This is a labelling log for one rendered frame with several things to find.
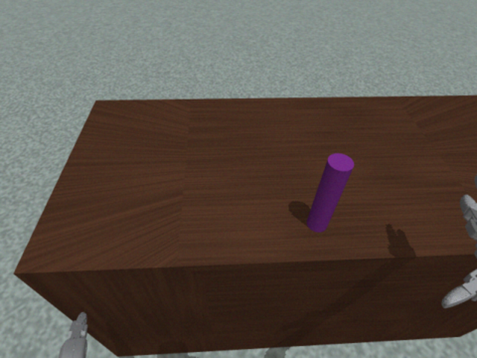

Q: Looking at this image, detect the left robot hand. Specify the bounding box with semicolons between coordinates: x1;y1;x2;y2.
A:
58;313;88;358

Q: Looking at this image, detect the right robot hand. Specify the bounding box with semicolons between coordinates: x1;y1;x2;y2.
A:
442;175;477;308

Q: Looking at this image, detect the can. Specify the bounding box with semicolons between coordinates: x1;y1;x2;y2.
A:
306;154;354;232

